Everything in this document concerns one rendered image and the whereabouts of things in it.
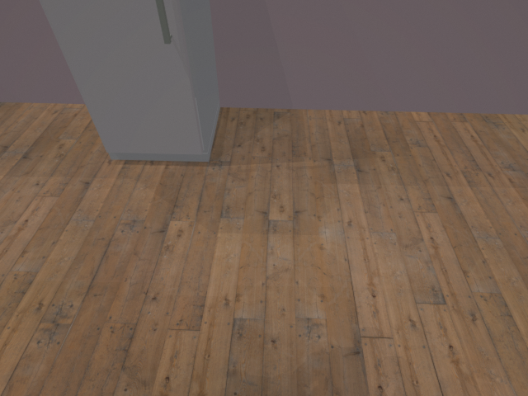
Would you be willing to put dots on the fridge door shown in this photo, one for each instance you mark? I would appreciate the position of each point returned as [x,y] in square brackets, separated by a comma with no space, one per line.
[138,90]

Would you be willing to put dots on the handle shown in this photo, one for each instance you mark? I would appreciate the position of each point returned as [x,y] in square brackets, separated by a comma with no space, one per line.
[163,21]

